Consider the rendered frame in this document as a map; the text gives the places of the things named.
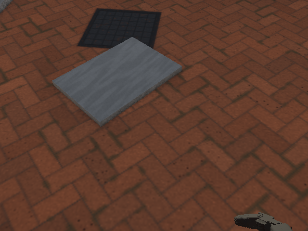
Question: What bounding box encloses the right robot hand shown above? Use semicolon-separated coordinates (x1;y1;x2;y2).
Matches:
234;212;293;231

